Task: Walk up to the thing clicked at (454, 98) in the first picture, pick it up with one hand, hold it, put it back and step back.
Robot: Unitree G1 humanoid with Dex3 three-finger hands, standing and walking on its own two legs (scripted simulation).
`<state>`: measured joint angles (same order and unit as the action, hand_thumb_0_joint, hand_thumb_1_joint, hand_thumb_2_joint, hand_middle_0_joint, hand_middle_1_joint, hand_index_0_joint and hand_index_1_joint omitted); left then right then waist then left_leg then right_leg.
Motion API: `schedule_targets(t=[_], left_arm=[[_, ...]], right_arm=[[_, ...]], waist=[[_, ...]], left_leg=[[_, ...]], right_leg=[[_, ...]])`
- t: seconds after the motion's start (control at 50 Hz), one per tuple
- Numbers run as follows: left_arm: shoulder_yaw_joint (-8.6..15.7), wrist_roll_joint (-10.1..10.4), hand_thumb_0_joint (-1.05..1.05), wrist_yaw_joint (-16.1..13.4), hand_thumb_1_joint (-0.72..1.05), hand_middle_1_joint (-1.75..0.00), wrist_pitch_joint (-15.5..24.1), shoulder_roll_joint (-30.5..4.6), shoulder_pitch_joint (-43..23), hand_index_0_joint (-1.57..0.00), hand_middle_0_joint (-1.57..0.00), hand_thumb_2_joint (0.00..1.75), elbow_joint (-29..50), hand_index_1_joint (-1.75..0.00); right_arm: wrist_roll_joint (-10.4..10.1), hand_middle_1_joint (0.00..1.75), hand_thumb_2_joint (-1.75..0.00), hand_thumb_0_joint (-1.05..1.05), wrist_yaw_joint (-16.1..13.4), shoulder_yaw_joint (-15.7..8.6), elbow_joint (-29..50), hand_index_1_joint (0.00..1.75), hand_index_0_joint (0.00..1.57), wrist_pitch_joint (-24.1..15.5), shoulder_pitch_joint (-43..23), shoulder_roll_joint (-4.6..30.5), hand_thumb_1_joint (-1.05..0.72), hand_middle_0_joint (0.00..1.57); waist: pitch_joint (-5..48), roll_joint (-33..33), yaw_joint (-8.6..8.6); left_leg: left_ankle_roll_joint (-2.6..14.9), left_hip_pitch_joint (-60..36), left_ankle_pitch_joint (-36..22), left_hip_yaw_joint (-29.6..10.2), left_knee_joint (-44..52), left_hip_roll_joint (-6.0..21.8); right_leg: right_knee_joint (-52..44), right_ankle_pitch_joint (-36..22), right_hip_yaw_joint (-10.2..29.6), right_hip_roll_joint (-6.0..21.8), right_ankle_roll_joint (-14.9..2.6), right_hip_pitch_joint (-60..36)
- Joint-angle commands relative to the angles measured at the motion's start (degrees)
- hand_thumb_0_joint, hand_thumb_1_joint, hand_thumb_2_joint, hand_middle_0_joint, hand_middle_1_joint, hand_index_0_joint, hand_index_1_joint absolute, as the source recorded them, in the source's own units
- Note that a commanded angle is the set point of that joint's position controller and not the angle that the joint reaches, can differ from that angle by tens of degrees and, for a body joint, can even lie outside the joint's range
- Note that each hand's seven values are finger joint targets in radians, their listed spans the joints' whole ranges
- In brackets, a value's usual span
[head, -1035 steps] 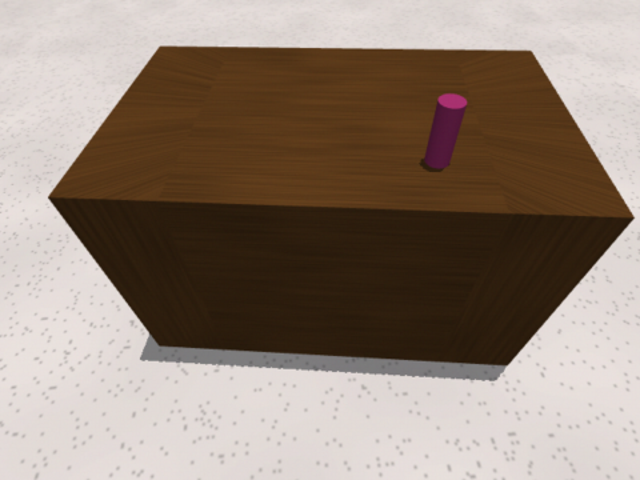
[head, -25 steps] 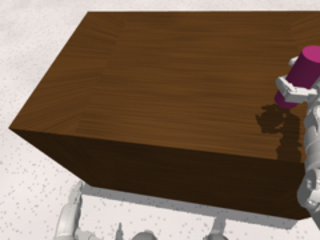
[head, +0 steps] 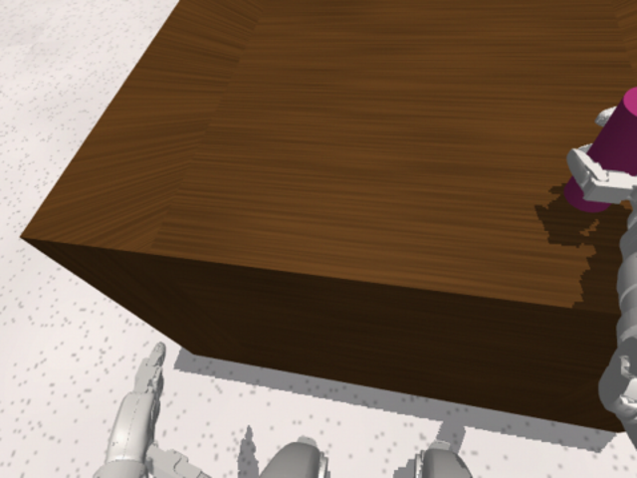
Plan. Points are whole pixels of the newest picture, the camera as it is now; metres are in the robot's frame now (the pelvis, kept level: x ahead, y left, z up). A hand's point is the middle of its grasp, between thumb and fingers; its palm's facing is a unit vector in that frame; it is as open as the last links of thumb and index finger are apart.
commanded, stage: lower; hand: right
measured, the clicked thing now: (616, 155) +0.49 -0.26 +0.09
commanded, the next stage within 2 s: loosen in 0.48 s
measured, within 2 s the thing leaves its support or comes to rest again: rests again in 0.32 s
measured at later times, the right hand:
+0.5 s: hand (589, 172) +0.49 -0.24 +0.06, palm faces +0.26 +0.96 +0.02, open 7.8 cm
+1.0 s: hand (586, 174) +0.49 -0.24 +0.05, palm faces +0.27 +0.96 +0.02, open 9.8 cm
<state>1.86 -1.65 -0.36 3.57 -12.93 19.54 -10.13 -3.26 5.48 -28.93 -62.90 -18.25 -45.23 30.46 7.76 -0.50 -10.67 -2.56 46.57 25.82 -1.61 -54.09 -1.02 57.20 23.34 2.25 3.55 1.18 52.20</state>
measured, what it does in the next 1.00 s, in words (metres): stands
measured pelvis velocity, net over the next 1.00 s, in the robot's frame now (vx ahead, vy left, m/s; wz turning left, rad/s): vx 0.00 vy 0.00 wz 0.00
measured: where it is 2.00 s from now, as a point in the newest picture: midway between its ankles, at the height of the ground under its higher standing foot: outside the picture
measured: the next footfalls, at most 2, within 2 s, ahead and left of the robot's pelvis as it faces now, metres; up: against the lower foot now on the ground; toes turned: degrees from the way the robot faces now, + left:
none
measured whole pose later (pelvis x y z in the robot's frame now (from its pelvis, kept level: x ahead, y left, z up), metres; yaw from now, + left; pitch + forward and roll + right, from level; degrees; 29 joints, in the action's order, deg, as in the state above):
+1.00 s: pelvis +0.00 +0.00 -0.02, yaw +0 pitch +21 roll +3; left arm 2.5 -2.1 0.3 -0.1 -13.9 21.3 -3.8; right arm -2.3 4.7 -30.1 -62.5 -20.1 -44.9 30.3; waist 8.3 0.0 -11.7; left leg -2.3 52.5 28.0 -0.8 -59.8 -1.5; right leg 62.9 25.4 3.3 3.8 1.6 58.4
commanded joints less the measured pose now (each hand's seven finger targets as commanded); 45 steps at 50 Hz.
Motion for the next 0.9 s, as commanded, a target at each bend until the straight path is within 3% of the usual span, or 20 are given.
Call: schedule_targets(t=[0.0,0.02,0.04,0.06,0.08,0.16,0.18,0.32,0.38,0.4,0.44,0.48,0.52,0.56,0.6,0.74,0.76,0.78,0.8,0.88], left_arm=[[4.01,-0.08,0.00,-0.31,-0.54,-0.05,2.58,-7.25,2.28,-0.05,-0.05,0.05,8.31,-0.05],[5.52,0.21,0.00,-0.59,-0.54,-0.05,2.77,-9.30,-0.41,-0.05,-0.05,0.05,12.82,-0.05],[6.58,-0.08,0.00,-0.78,-0.55,-0.05,2.70,-10.67,-0.94,-0.05,-0.05,0.06,13.55,-0.05],[5.74,-0.31,0.00,-0.48,-0.55,-0.05,2.17,-9.40,2.88,-0.05,-0.05,0.06,9.46,-0.05],[7.11,-0.04,0.00,-0.59,-0.54,-0.05,2.00,-10.83,1.40,-0.05,-0.05,0.05,12.06,-0.05],[4.44,-0.22,0.00,-0.30,-0.54,-0.05,1.82,-8.50,-0.04,-0.05,-0.05,0.06,13.89,-0.05],[5.58,-0.19,0.00,-0.47,-0.55,-0.05,1.67,-8.79,1.85,-0.05,-0.05,0.06,12.28,-0.05],[6.24,-0.54,0.00,-0.14,-0.54,-0.05,0.84,-9.50,3.16,-0.05,-0.05,0.05,11.93,-0.05],[5.69,-0.50,0.00,-0.18,-0.54,-0.05,0.93,-9.83,-0.21,-0.05,-0.05,0.05,16.19,-0.05],[6.83,-0.56,0.00,-0.26,-0.54,-0.05,0.68,-10.27,0.82,-0.05,-0.05,0.05,14.81,-0.05],[4.68,-0.69,0.00,0.15,-0.54,-0.05,0.38,-8.01,3.06,-0.05,-0.05,0.05,13.18,-0.05],[6.54,-0.73,0.00,-0.25,-0.54,-0.05,0.53,-10.16,1.09,-0.05,-0.05,0.05,14.72,-0.05],[6.75,-0.74,0.00,-0.08,-0.54,-0.05,0.13,-10.00,1.90,-0.05,-0.05,0.05,13.43,-0.05],[6.17,-0.73,0.00,-0.12,-0.54,-0.05,0.25,-9.74,1.71,-0.05,-0.05,0.05,14.98,-0.05],[6.32,-0.78,0.00,-0.17,-0.49,-0.05,-0.13,-10.10,2.57,-0.07,-0.06,0.02,14.60,-0.04],[6.80,-0.60,0.00,-0.07,-0.50,-0.06,-0.09,-10.85,1.35,-0.07,-0.06,0.03,18.18,-0.04],[6.43,-0.75,0.00,-0.10,-0.52,-0.05,-0.28,-10.09,2.22,-0.06,-0.05,0.04,15.61,-0.05],[6.01,-0.78,0.00,0.14,-0.52,-0.05,-0.39,-9.13,4.28,-0.06,-0.05,0.04,14.43,-0.05],[6.24,-0.57,0.00,-0.02,-0.53,-0.05,-0.22,-9.82,2.30,-0.06,-0.05,0.04,16.61,-0.05],[6.37,-0.44,0.00,-0.07,-0.54,-0.05,-0.27,-10.25,1.80,-0.05,-0.05,0.06,16.69,-0.05]], right_arm=[[-0.96,1.46,-1.35,0.00,0.40,0.74,11.75,1.46,1.40,-3.98,-24.19,12.39,-0.50,1.38],[-1.12,1.47,-1.35,0.00,0.27,-0.67,17.60,1.47,1.41,-4.45,-27.45,15.31,-0.51,1.39],[-0.58,1.47,-1.35,0.00,-0.16,-1.50,15.11,1.47,1.40,-4.20,-25.67,16.68,-0.49,1.38],[-0.69,1.47,-1.35,0.00,-0.03,-0.61,13.12,1.47,1.41,-4.04,-23.78,14.98,-0.49,1.38],[-0.75,1.46,-1.35,0.00,-0.22,-1.62,14.35,1.46,1.41,-4.13,-24.49,15.97,-0.51,1.39],[-0.70,1.45,-1.34,0.00,-0.36,-0.70,14.71,1.45,1.40,-5.07,-25.37,14.06,-0.52,1.38],[-0.52,1.45,-1.34,0.00,-0.22,-0.22,12.79,1.45,1.39,-4.84,-23.78,13.38,-0.50,1.37],[-0.31,1.45,-1.34,0.00,-0.62,-1.16,13.55,1.45,1.39,-5.06,-23.40,14.43,-0.49,1.37],[-0.06,1.43,-1.32,0.00,-0.93,-1.53,14.71,1.43,1.38,-5.70,-24.69,14.90,-0.49,1.36],[0.08,1.43,-1.32,0.00,-0.96,-1.40,14.13,1.43,1.38,-5.84,-24.64,14.96,-0.51,1.36],[-0.07,1.44,-1.32,0.00,-0.32,0.40,13.06,1.44,1.38,-5.89,-23.52,11.75,-0.50,1.37],[-0.08,1.44,-1.33,0.00,-0.69,-2.35,14.93,1.44,1.38,-6.29,-24.21,15.76,-0.49,1.36],[0.03,1.43,-1.32,0.00,-0.76,-0.63,10.31,1.43,1.37,-5.69,-22.69,12.75,-0.49,1.35],[0.06,1.43,-1.31,0.00,-0.71,-0.97,13.98,1.43,1.37,-5.90,-24.29,13.15,-0.49,1.35],[0.29,1.32,-1.17,0.00,-0.81,-1.06,10.65,1.32,1.34,-5.94,-22.03,13.29,-0.36,1.33],[0.04,0.84,-0.61,0.00,-0.54,-0.67,12.44,0.84,1.15,-5.63,-23.26,13.03,-0.03,1.16],[0.43,0.81,-0.56,0.00,-0.72,-1.20,12.19,0.81,1.07,-5.60,-23.22,14.46,0.04,1.08],[0.54,0.78,-0.51,0.00,-0.51,-0.24,10.21,0.78,1.03,-5.29,-22.00,12.66,0.09,1.04],[0.18,0.72,-0.44,0.00,-0.43,-0.94,14.61,0.72,1.01,-5.64,-25.06,13.92,0.12,1.02],[0.15,0.54,-0.25,0.00,-0.67,-1.38,11.55,0.54,0.87,-5.15,-22.21,14.11,0.27,0.88]], waist=[[24.45,9.91,-0.16],[29.66,10.72,0.00],[29.02,9.87,0.17],[26.18,10.94,0.40],[26.46,9.75,-0.22],[26.65,11.49,0.31],[26.55,11.13,-0.55],[25.99,10.85,-0.14],[27.26,10.10,-0.19],[26.90,10.57,-0.35],[26.70,11.98,-0.73],[29.34,11.20,-0.50],[24.30,9.86,-1.49],[27.50,10.81,-1.61],[23.55,9.80,-1.08],[26.22,9.02,-1.75],[25.41,10.76,-0.29],[25.18,9.91,-1.23],[27.52,10.82,-1.04],[25.99,9.09,-0.83]], left_leg=[[2.55,-3.46,-18.38,3.15,5.07,-1.32],[2.69,-4.38,-18.42,3.28,4.85,-1.44],[2.72,-4.19,-18.81,3.39,4.53,-1.52],[2.72,-3.59,-19.13,3.36,4.31,-1.49],[2.82,-3.53,-18.43,3.61,4.31,-1.58],[3.21,-1.84,-16.64,3.88,3.58,-1.70],[3.06,-1.65,-17.09,3.84,3.65,-1.71],[2.72,-1.51,-17.80,3.35,2.94,-1.61],[3.01,-1.88,-17.64,3.60,2.27,-1.68],[2.98,-1.55,-17.31,3.59,2.16,-1.67],[3.05,-0.44,-16.83,3.65,1.93,-1.77],[2.84,-0.90,-18.88,3.63,1.49,-1.77],[2.87,0.52,-16.86,3.69,1.73,-1.78],[2.84,0.17,-16.90,3.57,1.87,-1.77],[3.21,1.37,-13.76,3.94,1.69,-1.92],[3.06,0.45,-15.45,4.10,1.18,-1.92],[3.10,0.55,-14.86,3.68,1.29,-1.75],[2.74,0.46,-15.70,3.52,1.39,-1.76],[2.92,-0.15,-15.63,3.55,1.27,-1.76],[2.87,-0.31,-15.36,3.75,1.34,-1.91]], right_leg=[[-4.26,-15.93,-1.15,-1.47,-1.96,-22.13],[-4.45,-16.76,-0.69,-1.27,-1.84,-25.13],[-4.07,-17.61,-0.70,-1.38,-1.78,-24.67],[-3.86,-17.94,-1.00,-1.57,-1.73,-23.21],[-4.24,-17.23,-0.59,-1.38,-1.70,-22.81],[-4.03,-17.15,-0.40,-1.06,-1.26,-23.75],[-3.55,-17.29,-0.48,-1.14,-1.43,-23.81],[-2.33,-15.89,-0.77,-1.43,-1.92,-20.53],[-2.11,-16.46,-0.59,-1.34,-1.69,-20.69],[-1.94,-15.84,-0.57,-1.38,-1.69,-20.55],[-1.94,-16.40,-0.45,-1.32,-1.50,-21.04],[-0.73,-18.85,-0.31,-1.11,-1.71,-22.00],[-1.15,-15.15,-0.36,-1.22,-1.84,-18.48],[-0.93,-15.25,-0.30,-0.94,-1.86,-19.96],[-2.06,-11.94,-0.33,-1.08,-1.60,-17.64],[-1.43,-13.80,-0.05,-1.14,-1.57,-18.70],[-1.33,-12.96,-0.54,-1.35,-1.56,-18.13],[-0.70,-12.85,-0.63,-1.38,-1.89,-17.41],[-0.98,-13.10,-0.42,-1.28,-1.71,-18.65],[-1.08,-12.44,-0.33,-1.29,-1.82,-17.10]])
